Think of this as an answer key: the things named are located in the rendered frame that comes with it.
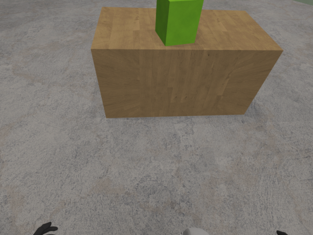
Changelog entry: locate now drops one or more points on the robot left hand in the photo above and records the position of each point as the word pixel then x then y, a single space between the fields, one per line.
pixel 45 228

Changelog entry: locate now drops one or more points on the pedestal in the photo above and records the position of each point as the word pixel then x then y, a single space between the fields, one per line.
pixel 219 74

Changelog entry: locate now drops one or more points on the carton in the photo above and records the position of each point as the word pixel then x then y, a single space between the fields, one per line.
pixel 177 21

